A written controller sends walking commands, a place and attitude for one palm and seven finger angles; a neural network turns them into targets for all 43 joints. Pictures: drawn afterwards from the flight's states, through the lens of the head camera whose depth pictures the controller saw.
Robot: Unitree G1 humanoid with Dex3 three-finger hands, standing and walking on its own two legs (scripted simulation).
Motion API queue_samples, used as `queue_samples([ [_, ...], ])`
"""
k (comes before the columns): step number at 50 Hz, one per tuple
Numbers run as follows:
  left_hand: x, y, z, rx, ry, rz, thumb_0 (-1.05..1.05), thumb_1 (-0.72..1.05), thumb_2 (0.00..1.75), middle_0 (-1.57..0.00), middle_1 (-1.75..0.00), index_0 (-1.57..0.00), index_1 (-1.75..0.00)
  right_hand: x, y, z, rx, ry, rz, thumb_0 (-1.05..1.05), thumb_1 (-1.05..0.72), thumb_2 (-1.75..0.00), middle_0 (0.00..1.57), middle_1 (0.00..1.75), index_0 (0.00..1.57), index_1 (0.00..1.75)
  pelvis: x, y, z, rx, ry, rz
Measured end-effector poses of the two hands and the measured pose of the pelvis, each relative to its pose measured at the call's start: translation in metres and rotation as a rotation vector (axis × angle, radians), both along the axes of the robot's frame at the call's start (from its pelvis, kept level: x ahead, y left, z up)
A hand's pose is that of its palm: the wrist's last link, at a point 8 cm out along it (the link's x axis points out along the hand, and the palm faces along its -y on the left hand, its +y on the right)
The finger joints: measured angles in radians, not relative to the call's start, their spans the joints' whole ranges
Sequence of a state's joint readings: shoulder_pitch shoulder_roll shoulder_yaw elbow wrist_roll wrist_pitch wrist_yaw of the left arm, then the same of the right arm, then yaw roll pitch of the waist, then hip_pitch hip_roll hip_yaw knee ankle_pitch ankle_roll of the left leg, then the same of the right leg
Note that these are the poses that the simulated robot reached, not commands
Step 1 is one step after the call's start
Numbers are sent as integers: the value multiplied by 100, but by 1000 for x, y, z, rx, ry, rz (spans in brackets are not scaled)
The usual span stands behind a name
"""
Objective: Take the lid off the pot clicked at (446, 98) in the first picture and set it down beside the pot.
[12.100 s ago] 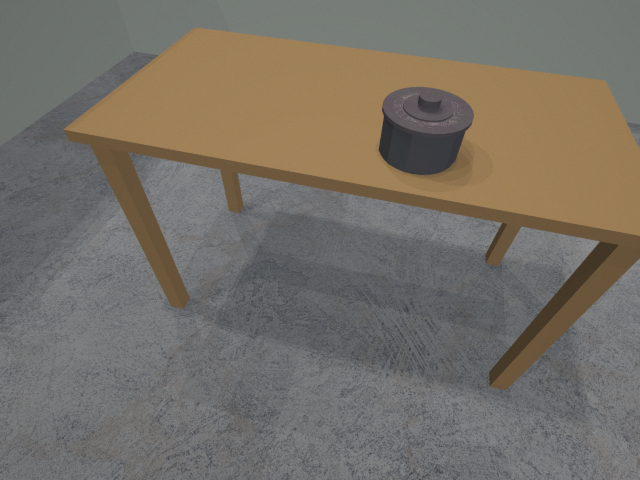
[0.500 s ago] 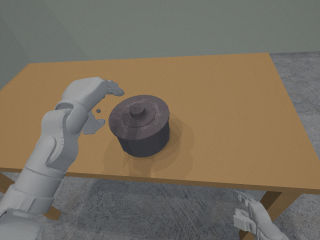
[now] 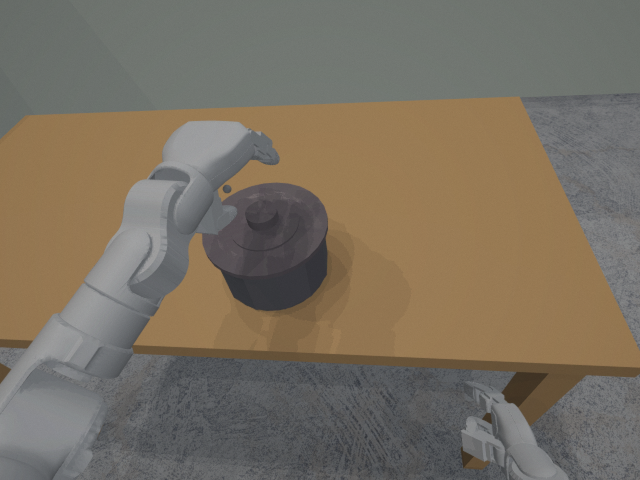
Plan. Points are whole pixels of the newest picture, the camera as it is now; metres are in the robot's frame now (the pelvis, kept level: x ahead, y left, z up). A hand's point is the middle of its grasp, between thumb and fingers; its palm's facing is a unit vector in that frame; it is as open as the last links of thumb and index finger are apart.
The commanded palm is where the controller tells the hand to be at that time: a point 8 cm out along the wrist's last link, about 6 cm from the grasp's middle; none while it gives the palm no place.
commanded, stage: move the open hand above the knob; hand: left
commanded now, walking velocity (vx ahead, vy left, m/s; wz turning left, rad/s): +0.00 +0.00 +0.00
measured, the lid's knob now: (262, 215) +0.42 +0.11 +0.11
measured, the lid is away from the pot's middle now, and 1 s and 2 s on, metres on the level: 0.00 0.00 0.00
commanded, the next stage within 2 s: none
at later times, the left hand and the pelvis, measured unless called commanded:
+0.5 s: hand (246, 209) +0.39 +0.11 +0.16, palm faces -0.12 -0.13 -0.98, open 10.2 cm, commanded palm +0.36 +0.13 +0.24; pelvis +0.01 +0.01 +0.00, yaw +0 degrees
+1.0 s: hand (238, 170) +0.42 +0.12 +0.19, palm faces -0.03 -0.10 -0.99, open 10.1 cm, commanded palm +0.37 +0.13 +0.24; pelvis +0.01 +0.00 +0.00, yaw -1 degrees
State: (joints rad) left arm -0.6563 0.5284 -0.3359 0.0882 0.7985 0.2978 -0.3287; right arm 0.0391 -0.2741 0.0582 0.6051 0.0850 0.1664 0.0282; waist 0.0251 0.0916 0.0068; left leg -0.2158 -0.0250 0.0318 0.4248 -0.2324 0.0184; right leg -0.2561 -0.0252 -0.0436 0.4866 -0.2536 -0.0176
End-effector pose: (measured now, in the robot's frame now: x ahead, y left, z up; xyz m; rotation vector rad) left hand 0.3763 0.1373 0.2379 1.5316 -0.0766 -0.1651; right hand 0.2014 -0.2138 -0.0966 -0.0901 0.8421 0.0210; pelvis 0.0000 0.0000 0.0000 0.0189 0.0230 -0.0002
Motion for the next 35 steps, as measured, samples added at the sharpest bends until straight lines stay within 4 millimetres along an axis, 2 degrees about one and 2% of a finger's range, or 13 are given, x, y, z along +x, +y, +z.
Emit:
queue_samples([
  [3,10,12,12,-76,-23,86,0,-33,151,-85,-9,-85,-8,-2,2,-2,23,16,2,1,-91,-90,20,30,20,30,3,2,0,-1,16,3],
  [5,11,10,4,-95,6,107,0,-33,151,-85,-9,-85,-8,-2,3,-4,39,29,6,1,-91,-90,20,30,20,30,4,3,0,-3,24,8],
  [10,2,-23,-25,-59,87,-29,0,-33,151,-85,-9,-84,-8,1,7,-3,41,33,6,1,-91,-90,20,30,20,30,6,6,-1,-3,15,6],
  [12,0,-30,-19,-22,59,-85,0,-33,151,-85,-9,-85,-8,3,8,-2,32,17,1,1,-91,-90,20,30,20,30,6,7,-1,-2,9,0],
  [14,4,-29,-5,-1,7,-90,0,-33,151,-86,-9,-85,-8,5,9,-1,28,6,-4,1,-91,-90,20,30,20,30,7,7,-1,-1,7,-4],
  [16,11,-21,8,-30,-33,-49,0,-33,151,-86,-9,-85,-8,5,11,-1,35,7,-2,1,-91,-90,20,30,20,30,8,7,-1,-1,11,-7],
  [18,16,-8,14,-83,-46,12,0,-33,151,-85,-9,-85,-8,4,12,-1,49,13,2,1,-91,-90,20,30,20,30,9,7,0,0,18,-10],
  [21,13,2,2,-120,-11,66,0,-33,151,-85,-9,-85,-8,4,14,-1,69,23,11,1,-91,-90,20,30,20,30,10,6,0,-2,25,-7],
  [24,1,-8,-21,-113,54,25,0,-33,151,-85,-9,-84,-8,7,13,-1,65,35,25,1,-91,-90,20,30,20,30,9,6,-1,-4,22,2],
  [26,-7,-17,-28,-82,67,-34,0,-33,151,-85,-9,-84,-8,10,13,0,47,32,30,1,-91,-90,20,30,20,30,8,6,-1,-4,14,4],
  [30,-5,-17,-9,-3,-6,-59,0,-33,151,-86,-9,-85,-8,15,12,1,20,14,33,1,-91,-90,20,30,20,30,7,4,-1,-3,8,7],
  [33,7,-3,7,-45,-39,25,0,-33,151,-86,-9,-86,-8,15,13,0,35,15,34,1,-91,-90,20,30,20,30,7,3,-1,-2,18,8],
  [35,10,2,8,-82,-32,71,0,-33,151,-85,-9,-85,-8,15,14,0,54,18,36,1,-91,-90,20,30,20,30,7,3,-1,-2,24,8],
])
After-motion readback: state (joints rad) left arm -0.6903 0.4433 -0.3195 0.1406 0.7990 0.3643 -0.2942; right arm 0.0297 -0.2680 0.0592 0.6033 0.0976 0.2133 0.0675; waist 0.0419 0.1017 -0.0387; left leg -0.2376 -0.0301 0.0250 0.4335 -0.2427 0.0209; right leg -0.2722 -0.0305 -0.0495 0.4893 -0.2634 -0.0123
